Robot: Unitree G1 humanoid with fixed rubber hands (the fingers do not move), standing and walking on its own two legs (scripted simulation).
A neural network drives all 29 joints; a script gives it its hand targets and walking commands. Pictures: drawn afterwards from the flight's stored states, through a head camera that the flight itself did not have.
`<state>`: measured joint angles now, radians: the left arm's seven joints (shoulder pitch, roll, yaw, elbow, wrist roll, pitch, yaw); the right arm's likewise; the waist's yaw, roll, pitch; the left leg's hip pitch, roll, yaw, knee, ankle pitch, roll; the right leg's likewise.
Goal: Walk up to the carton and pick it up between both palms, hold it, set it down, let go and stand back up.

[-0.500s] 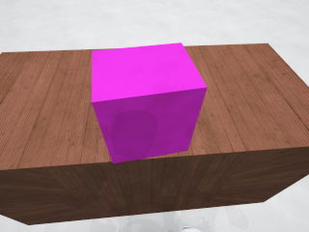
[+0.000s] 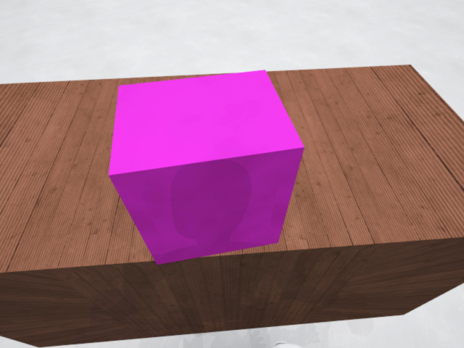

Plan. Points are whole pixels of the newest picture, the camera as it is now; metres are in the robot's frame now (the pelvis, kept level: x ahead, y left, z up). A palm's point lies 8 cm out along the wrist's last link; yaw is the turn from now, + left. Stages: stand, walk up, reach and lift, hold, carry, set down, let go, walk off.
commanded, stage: walk up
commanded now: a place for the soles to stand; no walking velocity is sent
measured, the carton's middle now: (207, 173) +0.40 +0.06 +0.09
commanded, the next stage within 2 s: reach and lift in 1.08 s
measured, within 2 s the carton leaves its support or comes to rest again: neither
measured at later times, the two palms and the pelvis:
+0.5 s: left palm out of the picture +0.07 +0.32 -0.10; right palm out of the picture +0.07 -0.31 -0.09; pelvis -0.01 +0.01 +0.00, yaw +0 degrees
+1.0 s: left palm out of the picture +0.08 +0.32 -0.10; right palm out of the picture +0.07 -0.30 -0.09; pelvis +0.00 +0.02 +0.01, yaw +0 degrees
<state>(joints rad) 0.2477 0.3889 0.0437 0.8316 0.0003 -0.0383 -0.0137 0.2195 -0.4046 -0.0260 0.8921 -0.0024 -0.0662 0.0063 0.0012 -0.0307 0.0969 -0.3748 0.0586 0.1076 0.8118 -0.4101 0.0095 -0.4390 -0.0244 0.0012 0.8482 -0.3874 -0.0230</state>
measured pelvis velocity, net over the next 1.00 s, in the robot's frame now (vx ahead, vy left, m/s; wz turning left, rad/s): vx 0.00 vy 0.02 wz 0.00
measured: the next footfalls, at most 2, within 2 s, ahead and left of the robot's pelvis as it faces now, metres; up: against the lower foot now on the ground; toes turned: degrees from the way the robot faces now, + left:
none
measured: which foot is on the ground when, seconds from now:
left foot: down 0.00-1.00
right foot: down 0.00-1.00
